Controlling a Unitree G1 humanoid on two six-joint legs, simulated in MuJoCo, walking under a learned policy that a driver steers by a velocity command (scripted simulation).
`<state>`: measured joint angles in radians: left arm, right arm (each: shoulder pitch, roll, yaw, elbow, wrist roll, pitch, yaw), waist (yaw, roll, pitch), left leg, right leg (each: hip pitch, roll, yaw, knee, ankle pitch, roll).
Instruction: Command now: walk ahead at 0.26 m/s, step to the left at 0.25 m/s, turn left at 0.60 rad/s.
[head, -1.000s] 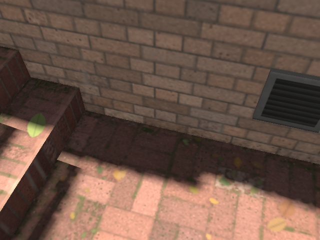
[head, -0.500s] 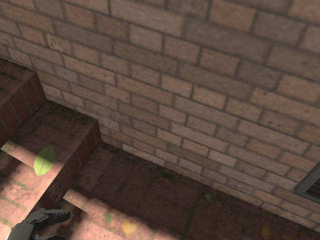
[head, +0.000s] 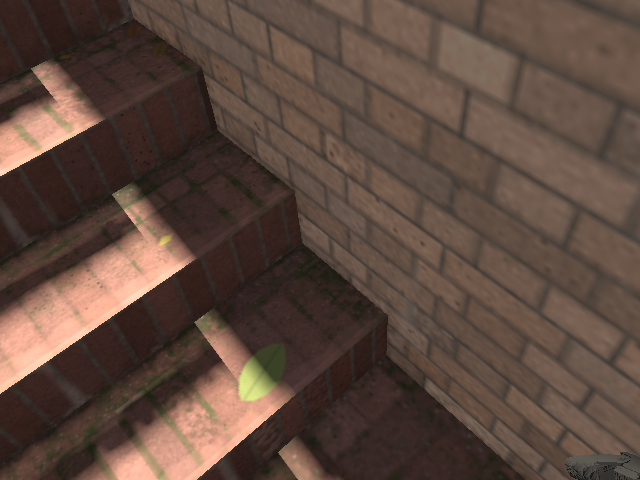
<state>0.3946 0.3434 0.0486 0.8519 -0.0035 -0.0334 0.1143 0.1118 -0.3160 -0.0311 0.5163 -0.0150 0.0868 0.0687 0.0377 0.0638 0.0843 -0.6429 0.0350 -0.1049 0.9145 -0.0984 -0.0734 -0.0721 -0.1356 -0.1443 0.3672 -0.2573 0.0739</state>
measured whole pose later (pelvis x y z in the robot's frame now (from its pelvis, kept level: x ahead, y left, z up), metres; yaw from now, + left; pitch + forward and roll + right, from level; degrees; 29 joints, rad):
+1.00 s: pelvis +0.32 +0.36 +0.01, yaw +35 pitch +3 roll +1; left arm 0.51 0.18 0.02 1.00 -0.02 -0.06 -0.02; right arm -0.16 -0.12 0.05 0.47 -0.01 0.02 0.01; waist 0.07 -0.02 0.04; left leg -0.99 -0.04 0.04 1.41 -0.49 0.12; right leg 0.10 -0.28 -0.25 0.40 -0.13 0.07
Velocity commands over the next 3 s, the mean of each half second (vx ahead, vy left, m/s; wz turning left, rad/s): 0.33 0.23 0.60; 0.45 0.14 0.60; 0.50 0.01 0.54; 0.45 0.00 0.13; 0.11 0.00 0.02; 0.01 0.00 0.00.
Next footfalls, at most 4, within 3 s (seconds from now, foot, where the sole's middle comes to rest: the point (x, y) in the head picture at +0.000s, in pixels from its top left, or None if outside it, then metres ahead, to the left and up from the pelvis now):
0.14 left None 0.18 0.21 -0.78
0.50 right None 0.29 0.07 -0.78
0.98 left None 0.40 0.54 -0.61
1.44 right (30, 305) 0.66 0.63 -0.44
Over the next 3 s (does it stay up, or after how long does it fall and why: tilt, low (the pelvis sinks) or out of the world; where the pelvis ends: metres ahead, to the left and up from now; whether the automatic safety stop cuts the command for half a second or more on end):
stays up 0.80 1.07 0.57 its command is cut before an obstacle from the start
